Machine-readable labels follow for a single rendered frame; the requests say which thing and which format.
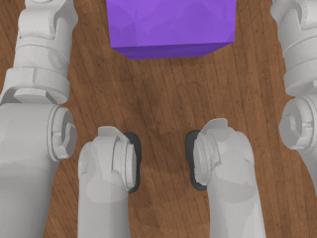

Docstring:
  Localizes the right robot foot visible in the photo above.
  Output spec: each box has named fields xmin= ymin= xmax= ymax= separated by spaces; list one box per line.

xmin=184 ymin=130 xmax=208 ymax=191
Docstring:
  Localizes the left robot thigh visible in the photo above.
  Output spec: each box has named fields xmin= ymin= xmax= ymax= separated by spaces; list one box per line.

xmin=77 ymin=136 xmax=137 ymax=238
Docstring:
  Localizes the robot left forearm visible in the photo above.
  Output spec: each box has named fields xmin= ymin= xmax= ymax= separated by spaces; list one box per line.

xmin=0 ymin=0 xmax=78 ymax=106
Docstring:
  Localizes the carton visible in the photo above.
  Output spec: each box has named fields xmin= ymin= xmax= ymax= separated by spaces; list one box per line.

xmin=106 ymin=0 xmax=237 ymax=60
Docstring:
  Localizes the left robot upper arm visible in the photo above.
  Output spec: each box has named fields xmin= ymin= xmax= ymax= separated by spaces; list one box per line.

xmin=0 ymin=103 xmax=77 ymax=238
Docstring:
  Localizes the robot right forearm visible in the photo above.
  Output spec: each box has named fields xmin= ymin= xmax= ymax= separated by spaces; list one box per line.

xmin=269 ymin=0 xmax=317 ymax=97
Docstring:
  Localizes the right robot upper arm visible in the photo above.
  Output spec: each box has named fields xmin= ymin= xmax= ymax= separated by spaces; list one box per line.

xmin=278 ymin=94 xmax=317 ymax=197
